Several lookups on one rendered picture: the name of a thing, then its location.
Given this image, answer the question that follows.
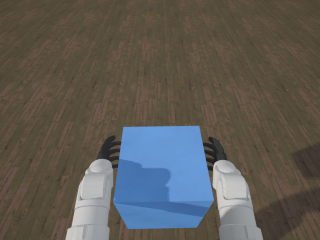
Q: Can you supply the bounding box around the left robot hand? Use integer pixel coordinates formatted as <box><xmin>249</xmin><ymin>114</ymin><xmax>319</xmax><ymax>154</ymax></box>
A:
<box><xmin>96</xmin><ymin>135</ymin><xmax>121</xmax><ymax>169</ymax></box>

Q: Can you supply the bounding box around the right robot hand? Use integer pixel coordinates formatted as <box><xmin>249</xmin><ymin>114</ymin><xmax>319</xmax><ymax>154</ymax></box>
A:
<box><xmin>203</xmin><ymin>137</ymin><xmax>227</xmax><ymax>172</ymax></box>

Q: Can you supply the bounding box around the carton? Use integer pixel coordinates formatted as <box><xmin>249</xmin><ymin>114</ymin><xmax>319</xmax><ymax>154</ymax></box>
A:
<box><xmin>113</xmin><ymin>126</ymin><xmax>214</xmax><ymax>229</ymax></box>

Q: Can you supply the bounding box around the left robot forearm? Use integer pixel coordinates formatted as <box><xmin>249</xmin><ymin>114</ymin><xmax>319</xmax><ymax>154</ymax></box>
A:
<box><xmin>65</xmin><ymin>159</ymin><xmax>114</xmax><ymax>240</ymax></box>

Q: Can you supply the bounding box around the right robot forearm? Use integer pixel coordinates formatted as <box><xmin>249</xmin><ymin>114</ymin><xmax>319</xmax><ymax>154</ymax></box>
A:
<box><xmin>212</xmin><ymin>160</ymin><xmax>263</xmax><ymax>240</ymax></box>

